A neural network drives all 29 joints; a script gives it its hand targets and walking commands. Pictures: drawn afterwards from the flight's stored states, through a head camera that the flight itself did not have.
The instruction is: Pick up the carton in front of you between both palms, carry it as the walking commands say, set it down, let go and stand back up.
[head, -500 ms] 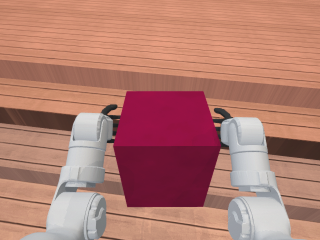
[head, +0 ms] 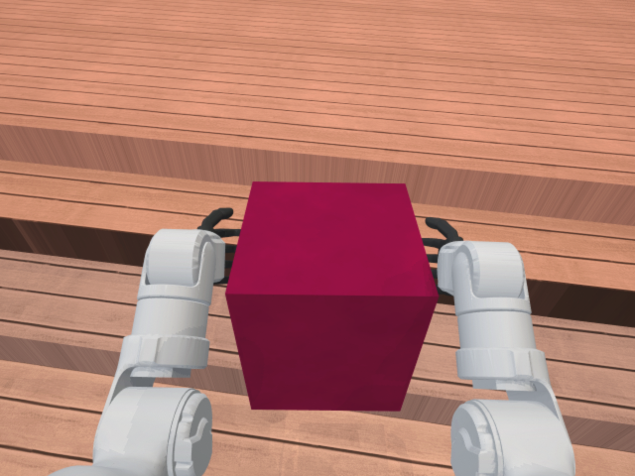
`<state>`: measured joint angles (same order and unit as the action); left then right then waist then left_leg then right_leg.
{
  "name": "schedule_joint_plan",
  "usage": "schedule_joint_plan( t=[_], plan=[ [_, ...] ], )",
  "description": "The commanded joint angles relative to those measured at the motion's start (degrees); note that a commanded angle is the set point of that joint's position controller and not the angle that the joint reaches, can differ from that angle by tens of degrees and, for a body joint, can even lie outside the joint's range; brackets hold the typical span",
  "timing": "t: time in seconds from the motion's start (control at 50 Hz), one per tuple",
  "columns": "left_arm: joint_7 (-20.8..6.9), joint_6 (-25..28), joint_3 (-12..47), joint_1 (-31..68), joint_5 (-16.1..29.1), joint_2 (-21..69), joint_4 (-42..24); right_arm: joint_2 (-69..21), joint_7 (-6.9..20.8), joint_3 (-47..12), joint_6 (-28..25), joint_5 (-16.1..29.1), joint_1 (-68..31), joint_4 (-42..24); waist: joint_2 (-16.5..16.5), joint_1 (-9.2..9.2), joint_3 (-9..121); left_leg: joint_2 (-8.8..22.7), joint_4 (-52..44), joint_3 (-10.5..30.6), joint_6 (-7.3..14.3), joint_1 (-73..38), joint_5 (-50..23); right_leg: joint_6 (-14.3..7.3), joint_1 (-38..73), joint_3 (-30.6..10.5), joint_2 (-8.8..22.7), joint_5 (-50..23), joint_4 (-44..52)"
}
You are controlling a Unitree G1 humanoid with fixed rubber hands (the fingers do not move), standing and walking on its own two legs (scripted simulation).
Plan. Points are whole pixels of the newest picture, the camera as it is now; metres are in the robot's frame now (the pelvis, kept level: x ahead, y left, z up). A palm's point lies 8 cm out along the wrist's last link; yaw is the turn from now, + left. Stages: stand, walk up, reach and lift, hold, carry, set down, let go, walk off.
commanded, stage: carry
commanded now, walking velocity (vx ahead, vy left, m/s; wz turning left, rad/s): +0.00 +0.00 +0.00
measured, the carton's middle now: (327, 297) +0.35 +0.00 +0.05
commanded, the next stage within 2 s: none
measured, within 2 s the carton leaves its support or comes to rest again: neither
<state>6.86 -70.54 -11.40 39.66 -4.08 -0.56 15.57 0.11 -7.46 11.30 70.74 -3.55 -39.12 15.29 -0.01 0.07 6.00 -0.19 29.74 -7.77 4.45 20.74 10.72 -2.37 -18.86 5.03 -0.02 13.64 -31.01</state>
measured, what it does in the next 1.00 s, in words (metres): stands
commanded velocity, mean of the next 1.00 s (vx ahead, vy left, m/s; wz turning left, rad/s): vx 0.00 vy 0.00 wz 0.00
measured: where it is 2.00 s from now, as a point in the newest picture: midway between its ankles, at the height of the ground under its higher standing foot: outside the picture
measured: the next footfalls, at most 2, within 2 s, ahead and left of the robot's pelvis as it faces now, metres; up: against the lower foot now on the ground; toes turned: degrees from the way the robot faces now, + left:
left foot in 1.84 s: +0.38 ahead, +0.18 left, +0.15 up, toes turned +7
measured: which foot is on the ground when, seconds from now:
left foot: down 0.00-1.00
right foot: down 0.00-1.00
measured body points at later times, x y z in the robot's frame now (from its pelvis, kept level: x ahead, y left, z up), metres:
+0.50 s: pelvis +0.00 +0.00 +0.00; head -0.02 +0.01 +0.45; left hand +0.36 +0.16 +0.12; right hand +0.36 -0.15 +0.12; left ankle +0.06 +0.08 -0.73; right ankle +0.03 -0.10 -0.73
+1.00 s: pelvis +0.00 +0.00 +0.00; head -0.01 +0.01 +0.45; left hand +0.36 +0.16 +0.12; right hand +0.36 -0.15 +0.12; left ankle +0.06 +0.08 -0.73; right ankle +0.03 -0.10 -0.73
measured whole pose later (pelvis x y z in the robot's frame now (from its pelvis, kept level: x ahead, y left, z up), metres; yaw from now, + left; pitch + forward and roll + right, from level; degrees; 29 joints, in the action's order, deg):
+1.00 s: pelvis +0.00 +0.00 +0.00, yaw +0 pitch +2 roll +0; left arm 6.8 -70.5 -11.3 39.3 -3.9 -0.5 13.7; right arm 0.1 -7.4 11.1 70.7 -3.3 -38.8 13.5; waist 0.1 0.1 4.7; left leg -0.5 29.1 -8.0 4.8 20.5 10.5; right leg -2.0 -18.8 4.8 0.3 13.5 -30.6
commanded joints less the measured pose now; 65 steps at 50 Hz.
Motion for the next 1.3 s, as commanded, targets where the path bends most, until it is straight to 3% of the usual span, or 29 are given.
schedule_joint_plan(
  t=[0.0, 1.16, 1.22, 1.28],
  plan=[
    [-13.80, 1.78, 30.07, 41.46, 24.29, 65.20, -6.47, -64.86, 13.91, -30.12, -2.16, 24.62, -43.54, -7.65, 0.47, 0.07, 19.62, 9.14, -5.26, 10.32, 2.66, -8.96, -3.25, -3.83, 4.73, -7.73, 7.43, -4.36, 4.27],
    [-13.51, 1.59, 31.44, 41.01, 24.65, 64.98, -8.84, -64.80, 13.61, -31.66, -1.97, 25.04, -42.90, -9.82, 0.36, 0.13, 20.40, 9.02, -5.28, 9.95, 3.05, -10.60, -5.64, -3.90, 5.40, -7.43, 7.55, -5.34, 4.30],
    [-13.37, 1.55, 32.13, 43.14, 25.35, 64.76, -10.99, -64.37, 13.43, -32.22, -1.94, 25.64, -45.63, -11.99, 2.11, -0.16, 19.79, 8.96, -7.73, 11.47, 3.92, -8.86, 9.52, -4.53, 3.60, -6.18, 5.63, 4.04, 2.78],
    [-12.70, 0.70, 33.04, 46.64, 26.72, 63.12, -14.26, -62.63, 12.47, -33.02, -1.05, 26.41, -48.50, -15.02, 4.52, 0.58, 17.86, 11.14, -11.16, 17.01, 7.29, -6.76, 25.34, -5.93, -2.18, -4.28, 2.36, 13.60, -3.29]
  ],
)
